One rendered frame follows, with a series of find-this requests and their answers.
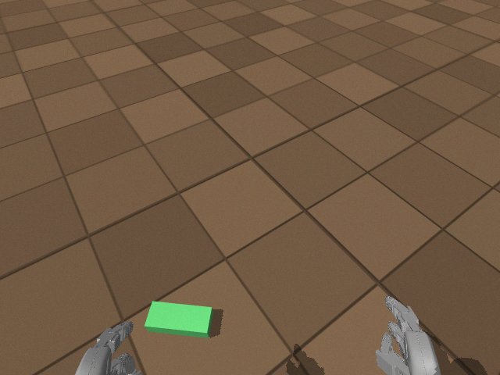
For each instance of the left robot hand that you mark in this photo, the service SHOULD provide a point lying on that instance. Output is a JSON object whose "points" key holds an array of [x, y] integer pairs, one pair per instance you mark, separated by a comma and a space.
{"points": [[97, 360]]}

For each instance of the right robot hand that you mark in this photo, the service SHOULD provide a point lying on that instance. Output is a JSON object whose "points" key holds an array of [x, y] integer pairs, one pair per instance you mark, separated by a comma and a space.
{"points": [[416, 347]]}

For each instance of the carton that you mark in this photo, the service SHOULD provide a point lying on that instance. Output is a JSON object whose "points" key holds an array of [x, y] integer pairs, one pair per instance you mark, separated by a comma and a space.
{"points": [[179, 319]]}

